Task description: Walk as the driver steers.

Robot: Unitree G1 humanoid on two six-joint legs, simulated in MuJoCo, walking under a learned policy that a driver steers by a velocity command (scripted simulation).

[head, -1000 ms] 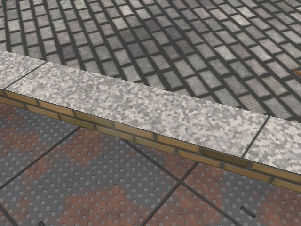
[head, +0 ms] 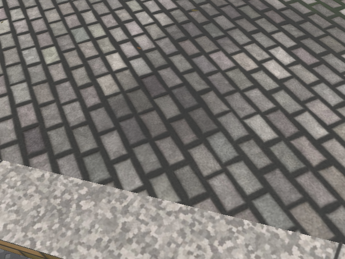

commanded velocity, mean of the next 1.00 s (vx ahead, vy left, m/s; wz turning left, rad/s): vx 0.50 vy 0.00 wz -0.48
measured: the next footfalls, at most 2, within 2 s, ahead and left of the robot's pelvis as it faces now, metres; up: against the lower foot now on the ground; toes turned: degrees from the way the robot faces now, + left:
left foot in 0.18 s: +0.25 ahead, +0.17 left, +0.00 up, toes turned -11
right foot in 0.72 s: +0.45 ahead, -0.14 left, +0.14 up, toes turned -25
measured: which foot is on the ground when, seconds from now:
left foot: up 0.00-0.16, down 0.18-0.72, up 0.74-1.00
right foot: down 0.00-0.34, up 0.36-0.70, down 0.72-1.00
